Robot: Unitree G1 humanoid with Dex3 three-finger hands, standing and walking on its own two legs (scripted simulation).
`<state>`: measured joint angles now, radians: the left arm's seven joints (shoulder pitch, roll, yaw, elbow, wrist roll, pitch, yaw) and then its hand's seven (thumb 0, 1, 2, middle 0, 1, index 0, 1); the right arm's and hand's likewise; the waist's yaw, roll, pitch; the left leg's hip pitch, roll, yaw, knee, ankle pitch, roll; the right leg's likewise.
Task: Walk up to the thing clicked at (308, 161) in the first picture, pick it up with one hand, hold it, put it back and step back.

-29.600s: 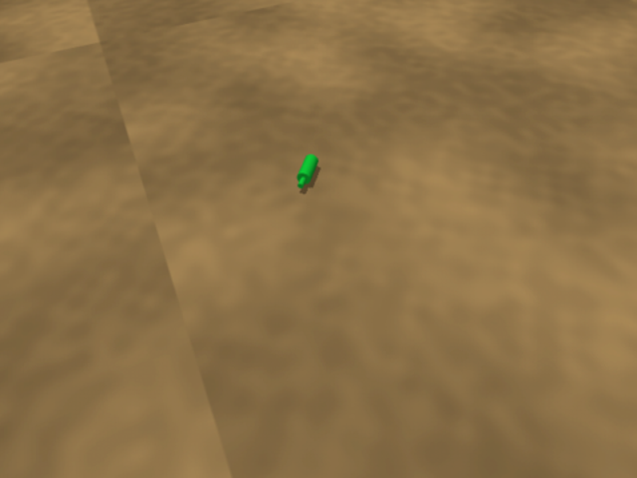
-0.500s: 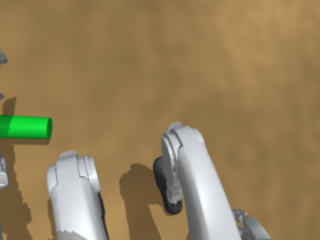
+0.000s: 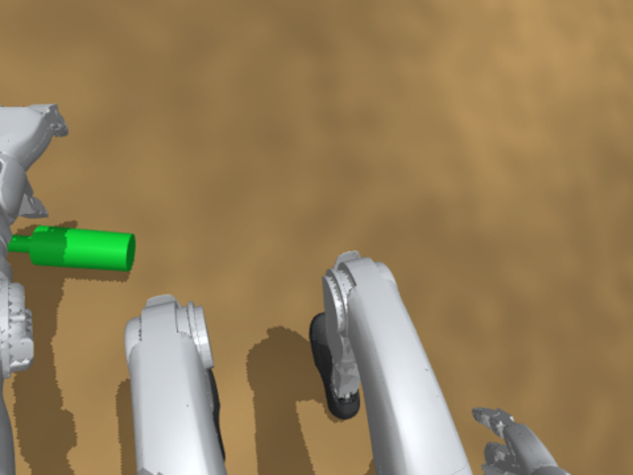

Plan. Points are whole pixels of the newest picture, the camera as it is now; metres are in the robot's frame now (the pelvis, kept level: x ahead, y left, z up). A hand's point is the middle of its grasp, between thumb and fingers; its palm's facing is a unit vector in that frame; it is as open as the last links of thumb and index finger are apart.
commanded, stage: withdraw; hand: left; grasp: from above
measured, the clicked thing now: (69, 247) +0.44 +0.30 -0.36
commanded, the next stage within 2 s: home in 0.24 s
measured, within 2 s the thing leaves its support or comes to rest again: neither
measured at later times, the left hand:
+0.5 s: hand (3, 143) +0.52 +0.29 -0.13, palm faces -0.45 -0.05 -0.89, open 12.3 cm
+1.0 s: hand out of the picture +0.35 +0.24 +0.05, palm faces -0.26 -0.69 -0.67, open 7.7 cm
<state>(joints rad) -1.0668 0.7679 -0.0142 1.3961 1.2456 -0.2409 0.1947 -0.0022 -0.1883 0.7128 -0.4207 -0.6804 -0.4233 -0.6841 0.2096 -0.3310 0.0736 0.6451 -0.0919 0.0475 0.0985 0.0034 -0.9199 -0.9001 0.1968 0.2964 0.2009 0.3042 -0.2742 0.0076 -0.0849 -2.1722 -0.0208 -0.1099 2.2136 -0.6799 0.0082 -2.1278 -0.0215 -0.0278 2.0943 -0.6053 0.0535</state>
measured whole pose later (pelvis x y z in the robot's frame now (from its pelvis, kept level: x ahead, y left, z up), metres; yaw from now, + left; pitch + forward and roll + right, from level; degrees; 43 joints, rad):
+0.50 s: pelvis +0.00 +0.00 -0.01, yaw +0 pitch +37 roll -8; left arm -1.09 0.80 0.05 1.35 1.19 -0.11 0.15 0.00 -0.16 0.84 -0.28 -0.69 -0.27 -0.70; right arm 0.24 -0.26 0.09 0.66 -0.08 0.03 0.11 0.00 -0.91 -0.89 0.20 0.30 0.20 0.30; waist -0.29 0.05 -0.09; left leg -2.21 -0.02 -0.11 2.25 -0.69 0.01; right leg -2.18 -0.02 -0.02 2.14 -0.61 0.06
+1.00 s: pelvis +0.02 -0.01 +0.15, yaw +4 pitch +30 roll -4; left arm -0.28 0.44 0.00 0.52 0.45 0.14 0.03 0.00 0.82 0.88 -0.21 -0.31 -0.21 -0.31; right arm 0.10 -0.24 0.00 0.57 0.02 0.00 0.00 0.01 -0.91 -0.89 0.20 0.30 0.20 0.30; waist -0.08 0.03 -0.21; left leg -1.61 0.00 -0.08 1.73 -0.64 -0.01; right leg -1.60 -0.03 -0.03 1.65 -0.57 0.04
